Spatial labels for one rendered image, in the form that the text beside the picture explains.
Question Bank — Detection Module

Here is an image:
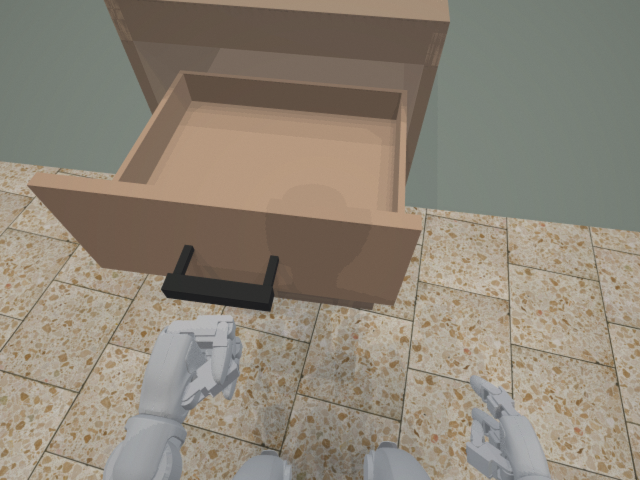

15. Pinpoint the robot left forearm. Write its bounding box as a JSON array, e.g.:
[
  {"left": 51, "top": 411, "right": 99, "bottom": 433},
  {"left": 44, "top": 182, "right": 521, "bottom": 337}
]
[{"left": 103, "top": 414, "right": 187, "bottom": 480}]

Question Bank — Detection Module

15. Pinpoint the left robot hand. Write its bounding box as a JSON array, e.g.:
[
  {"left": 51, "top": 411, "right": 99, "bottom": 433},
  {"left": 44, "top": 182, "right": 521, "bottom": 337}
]
[{"left": 138, "top": 315, "right": 243, "bottom": 424}]

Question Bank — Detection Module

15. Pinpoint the right robot thigh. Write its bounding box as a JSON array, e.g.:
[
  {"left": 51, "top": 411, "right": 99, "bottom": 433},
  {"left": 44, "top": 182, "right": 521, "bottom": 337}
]
[{"left": 363, "top": 447, "right": 431, "bottom": 480}]

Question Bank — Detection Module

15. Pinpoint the cabinet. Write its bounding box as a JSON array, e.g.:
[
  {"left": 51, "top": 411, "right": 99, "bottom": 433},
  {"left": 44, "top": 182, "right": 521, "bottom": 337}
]
[{"left": 104, "top": 0, "right": 450, "bottom": 310}]

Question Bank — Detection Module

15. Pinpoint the right robot shin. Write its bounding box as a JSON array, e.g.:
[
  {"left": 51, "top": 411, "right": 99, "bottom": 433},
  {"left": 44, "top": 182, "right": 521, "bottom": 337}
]
[{"left": 376, "top": 441, "right": 398, "bottom": 450}]

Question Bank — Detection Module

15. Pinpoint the right robot hand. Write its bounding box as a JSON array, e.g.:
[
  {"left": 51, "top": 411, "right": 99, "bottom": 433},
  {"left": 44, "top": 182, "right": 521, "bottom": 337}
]
[{"left": 466, "top": 375, "right": 551, "bottom": 480}]

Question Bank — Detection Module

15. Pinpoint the drawer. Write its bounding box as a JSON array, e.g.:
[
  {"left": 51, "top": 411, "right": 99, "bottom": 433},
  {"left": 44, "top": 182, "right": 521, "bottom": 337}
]
[{"left": 27, "top": 70, "right": 422, "bottom": 306}]

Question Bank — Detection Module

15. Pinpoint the handle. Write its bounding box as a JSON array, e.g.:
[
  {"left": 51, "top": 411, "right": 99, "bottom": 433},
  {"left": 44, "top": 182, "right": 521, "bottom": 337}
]
[{"left": 161, "top": 245, "right": 279, "bottom": 312}]

